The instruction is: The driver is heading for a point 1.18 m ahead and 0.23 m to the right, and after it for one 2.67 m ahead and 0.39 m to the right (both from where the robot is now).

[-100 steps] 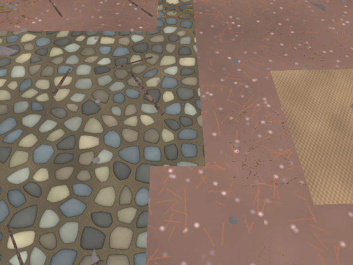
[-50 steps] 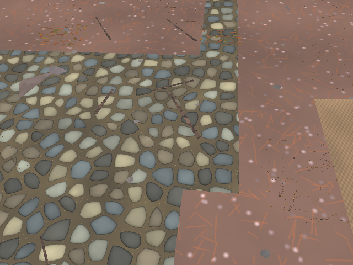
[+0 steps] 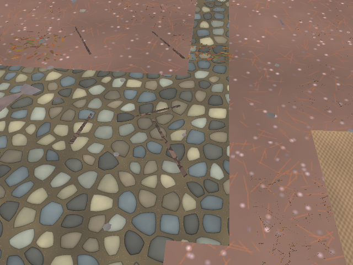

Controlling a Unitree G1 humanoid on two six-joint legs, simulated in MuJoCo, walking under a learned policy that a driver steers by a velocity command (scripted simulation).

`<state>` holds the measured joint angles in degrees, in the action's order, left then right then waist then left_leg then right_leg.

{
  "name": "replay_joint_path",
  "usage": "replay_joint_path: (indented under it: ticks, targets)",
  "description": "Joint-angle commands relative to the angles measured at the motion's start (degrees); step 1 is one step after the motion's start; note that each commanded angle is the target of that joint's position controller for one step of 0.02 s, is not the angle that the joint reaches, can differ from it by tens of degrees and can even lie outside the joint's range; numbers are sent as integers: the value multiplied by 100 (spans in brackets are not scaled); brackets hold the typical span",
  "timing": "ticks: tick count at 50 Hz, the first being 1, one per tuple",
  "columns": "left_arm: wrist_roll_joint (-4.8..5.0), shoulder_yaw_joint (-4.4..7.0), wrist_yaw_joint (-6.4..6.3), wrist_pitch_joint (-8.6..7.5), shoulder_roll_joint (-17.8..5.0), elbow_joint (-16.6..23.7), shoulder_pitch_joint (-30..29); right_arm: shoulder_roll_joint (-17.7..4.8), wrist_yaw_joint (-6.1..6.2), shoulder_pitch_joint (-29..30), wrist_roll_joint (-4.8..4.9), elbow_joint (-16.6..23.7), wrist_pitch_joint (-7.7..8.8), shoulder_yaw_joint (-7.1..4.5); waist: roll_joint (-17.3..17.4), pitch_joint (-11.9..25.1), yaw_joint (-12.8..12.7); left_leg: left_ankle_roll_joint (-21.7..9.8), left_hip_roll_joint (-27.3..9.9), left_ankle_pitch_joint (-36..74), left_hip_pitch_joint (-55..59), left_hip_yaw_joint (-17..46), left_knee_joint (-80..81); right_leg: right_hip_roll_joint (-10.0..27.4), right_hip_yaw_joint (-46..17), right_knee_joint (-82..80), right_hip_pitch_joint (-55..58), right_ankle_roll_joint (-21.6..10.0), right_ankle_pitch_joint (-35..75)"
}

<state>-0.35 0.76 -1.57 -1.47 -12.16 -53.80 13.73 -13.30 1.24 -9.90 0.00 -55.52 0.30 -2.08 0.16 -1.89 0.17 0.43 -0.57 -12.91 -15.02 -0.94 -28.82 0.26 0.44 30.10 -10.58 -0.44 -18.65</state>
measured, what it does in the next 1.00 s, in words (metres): walks ahead: left foot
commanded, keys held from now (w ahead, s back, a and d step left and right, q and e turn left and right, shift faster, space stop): no key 0.26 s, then w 0.74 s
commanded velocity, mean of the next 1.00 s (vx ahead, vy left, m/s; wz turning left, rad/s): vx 0.26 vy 0.00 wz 0.00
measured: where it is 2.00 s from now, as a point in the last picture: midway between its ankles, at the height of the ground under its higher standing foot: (174, 210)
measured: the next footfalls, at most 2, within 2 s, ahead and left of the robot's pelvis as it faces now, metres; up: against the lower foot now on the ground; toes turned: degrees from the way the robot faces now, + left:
left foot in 0.56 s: +0.13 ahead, +0.14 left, +0.00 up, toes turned +3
right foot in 1.06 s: +0.50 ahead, -0.08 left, +0.00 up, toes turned -2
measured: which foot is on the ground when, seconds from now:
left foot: down 0.00-0.32, up 0.34-0.54, down 0.56-1.00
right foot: down 0.00-0.56, up 0.58-1.00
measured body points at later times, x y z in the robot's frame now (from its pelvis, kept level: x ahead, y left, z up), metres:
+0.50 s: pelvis +0.05 +0.02 +0.00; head +0.06 +0.03 +0.45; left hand +0.04 +0.28 -0.15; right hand +0.14 -0.25 -0.13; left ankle +0.06 +0.13 -0.72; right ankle -0.03 -0.11 -0.74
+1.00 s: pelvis +0.27 +0.04 -0.01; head +0.30 +0.04 +0.44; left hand +0.51 +0.25 -0.10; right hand +0.17 -0.21 -0.14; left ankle +0.09 +0.14 -0.74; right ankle +0.46 -0.09 -0.71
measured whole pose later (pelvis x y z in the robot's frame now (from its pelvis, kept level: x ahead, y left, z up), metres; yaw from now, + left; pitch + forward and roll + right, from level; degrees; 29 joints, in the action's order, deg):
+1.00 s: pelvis +0.27 +0.04 -0.01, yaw +1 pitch +2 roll +1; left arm 1.7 2.1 2.5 -5.0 -13.0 -47.8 -3.4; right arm -12.5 0.7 -25.6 0.6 -63.3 4.4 -1.8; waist -1.6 -2.1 5.5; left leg -1.4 1.8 -20.5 10.5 -2.8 -8.5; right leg 3.0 2.1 30.7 -34.5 -2.9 1.1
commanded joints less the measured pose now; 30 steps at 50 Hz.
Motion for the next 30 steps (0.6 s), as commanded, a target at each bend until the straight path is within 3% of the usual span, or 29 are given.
replay_joint_path:
  ticks: [1, 13, 14, 15, 16, 18, 19, 21, 23, 24, 25, 27, 28, 29, 30]
  targets:
    - [16, 158, -4, -18, -715, 104, 235, -555, 47, 61, 20, 97, 13, -106, -1, 369, -44, -193, -186, 1657, 638, 226, 144, 296, -290, -535, -146, -129, 1935]
    - [11, 158, 13, 49, -651, -218, 162, -635, 134, 175, 23, -389, -102, -119, -73, 209, -5, -139, -205, 1530, 761, 224, 256, 237, -212, -731, -54, -136, 1984]
    - [18, 157, 7, 58, -621, -307, 287, -572, 132, 82, 23, -478, -109, -106, -110, 330, -10, -135, -112, 958, 797, 111, 228, 194, -178, -808, 11, -167, 1329]
    - [57, 196, -5, 78, -720, -349, 336, -569, 127, 76, 48, -522, -117, -116, -237, 227, -27, -141, 75, -12, 613, -96, 19, 204, -267, -913, -40, -289, 315]
    - [89, 250, -17, 91, -874, -340, 342, -562, 116, 152, 66, -518, -107, -126, -456, -3, -71, -143, 243, -948, 202, -288, -291, 376, -582, -1136, -136, -499, -955]
    - [148, 363, -39, 27, -1222, -320, 524, -537, 61, 630, 98, -284, 29, -117, -948, -646, -265, -221, 219, -1348, -976, -360, -1179, 1359, -1943, -1957, -139, -1079, -2764]
    - [157, 404, -52, -53, -1298, -341, 597, -480, 18, 838, 133, -167, 132, -98, -1042, -925, -323, -311, -22, -1309, -1373, -116, -1617, 1783, -2510, -2207, -174, -1328, -2760]
    - [107, 393, -37, -215, -1140, -339, 642, -535, -78, 941, 204, -79, 305, -120, -894, -1046, -306, -455, -376, -1714, -2213, 214, -2071, 2049, -2661, -2193, 439, -1435, -1810]
    - [178, 403, -2, -263, -1078, -278, 496, -543, -170, 859, 227, -97, 431, -131, -662, -827, -207, -524, -471, -1527, -1942, 152, -1361, 1790, -2035, -2000, 692, -1185, -982]
    - [204, 416, 21, -252, -1116, -248, 372, -497, -202, 715, 213, -171, 463, -136, -621, -664, -100, -495, -334, -1142, -1293, -76, -885, 1538, -1605, -1879, 448, -1055, -655]
    - [226, 427, 45, -220, -1166, -215, 202, -441, -223, 315, 199, -354, 472, -152, -603, -473, 126, -436, -95, -440, -283, -390, -375, 1270, -1163, -1675, -81, -929, -415]
    - [184, 396, 68, -210, -1108, -169, 125, -629, -199, -869, 167, -821, 408, -306, -441, 4, 611, -350, 297, 73, 1620, -550, -148, 817, -613, -770, -1052, -697, 428]
    - [128, 286, 91, -238, -754, -54, -80, -1007, -153, -1592, 146, -941, 407, -423, 547, 223, 929, -680, -639, -539, 2307, 840, 560, 301, 31, 1070, -1702, -309, 658]
    - [120, 188, 63, -336, -341, 222, -29, -1595, -183, -2194, 127, -984, 456, -494, 1969, 680, 911, -1637, -2054, -1394, 2969, 3776, 1756, -431, 125, 2963, -2898, -7, -1227]
    - [311, 258, 61, -413, -621, 266, -146, -1218, -211, -1731, 51, -925, 564, -341, 1239, 399, 683, -1849, -2283, -2231, 2589, 4309, 1982, -123, -611, 3996, -3388, -122, -1397]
